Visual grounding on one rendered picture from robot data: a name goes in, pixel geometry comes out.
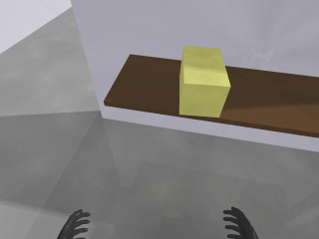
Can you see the carton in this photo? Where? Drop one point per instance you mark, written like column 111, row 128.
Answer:
column 203, row 82

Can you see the table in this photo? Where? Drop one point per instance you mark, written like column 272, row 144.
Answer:
column 267, row 100

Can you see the robot right hand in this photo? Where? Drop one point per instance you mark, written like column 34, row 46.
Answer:
column 244, row 227

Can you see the robot left hand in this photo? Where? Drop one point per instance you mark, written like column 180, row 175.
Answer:
column 68, row 231

